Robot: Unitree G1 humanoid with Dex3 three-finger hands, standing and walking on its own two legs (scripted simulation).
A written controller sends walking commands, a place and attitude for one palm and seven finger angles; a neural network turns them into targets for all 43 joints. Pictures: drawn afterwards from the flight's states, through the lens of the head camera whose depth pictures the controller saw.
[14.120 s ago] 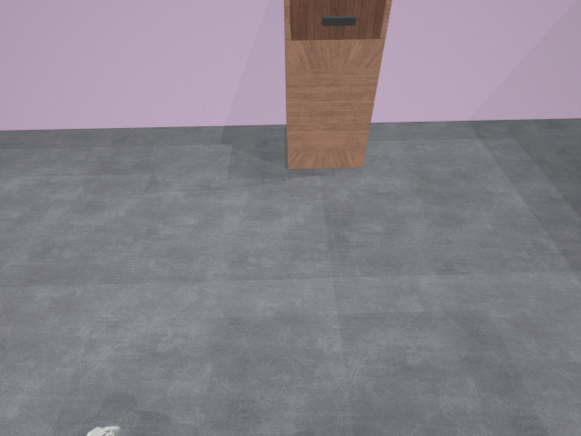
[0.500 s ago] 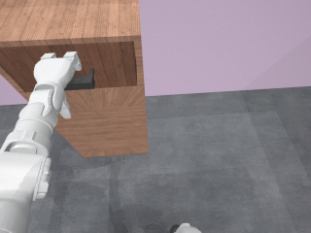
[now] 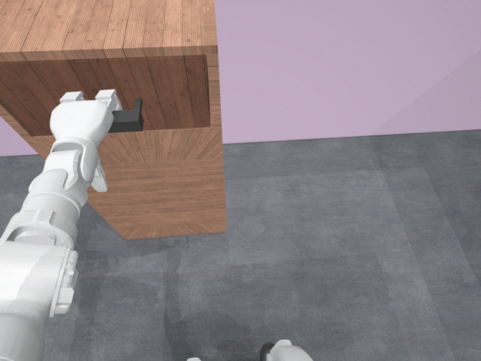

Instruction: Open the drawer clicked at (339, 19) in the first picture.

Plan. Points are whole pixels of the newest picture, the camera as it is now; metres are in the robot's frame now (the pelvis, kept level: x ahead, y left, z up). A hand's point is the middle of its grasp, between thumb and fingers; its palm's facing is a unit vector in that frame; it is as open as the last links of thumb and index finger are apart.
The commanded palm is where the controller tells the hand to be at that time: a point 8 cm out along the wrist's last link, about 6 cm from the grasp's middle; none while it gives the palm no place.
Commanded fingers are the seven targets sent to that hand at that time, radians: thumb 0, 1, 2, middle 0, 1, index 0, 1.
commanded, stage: lower the fingers behind the handle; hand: left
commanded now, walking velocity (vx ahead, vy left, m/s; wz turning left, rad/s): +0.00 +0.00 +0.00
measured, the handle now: (106, 113) +0.55 +0.23 +0.04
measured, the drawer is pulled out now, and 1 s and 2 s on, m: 0.00 0.00 0.03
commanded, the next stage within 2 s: close the thumb around the handle in 0.60 s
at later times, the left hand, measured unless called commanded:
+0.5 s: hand (101, 142) +0.50 +0.23 +0.02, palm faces -0.09 +0.00 -1.00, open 13.9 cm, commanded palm +0.48 +0.23 +0.07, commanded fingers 0.00 -0.50 0.30 -0.30 -1.20 -0.30 -1.20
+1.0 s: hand (100, 142) +0.50 +0.23 +0.02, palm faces -0.07 -0.02 -1.00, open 11.3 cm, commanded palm +0.48 +0.23 +0.07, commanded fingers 0.00 0.40 0.68 -0.36 -1.30 -0.36 -1.30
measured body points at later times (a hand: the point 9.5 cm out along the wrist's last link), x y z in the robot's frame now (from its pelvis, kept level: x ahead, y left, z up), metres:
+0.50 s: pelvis +0.00 +0.00 -0.01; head +0.11 +0.00 +0.43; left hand +0.50 +0.23 +0.07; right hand -0.01 -0.27 -0.14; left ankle -0.04 +0.09 -0.71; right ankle +0.02 -0.12 -0.71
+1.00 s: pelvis +0.00 +0.01 -0.01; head +0.11 +0.00 +0.43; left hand +0.49 +0.23 +0.08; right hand +0.01 -0.27 -0.13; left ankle -0.04 +0.09 -0.71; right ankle +0.02 -0.12 -0.71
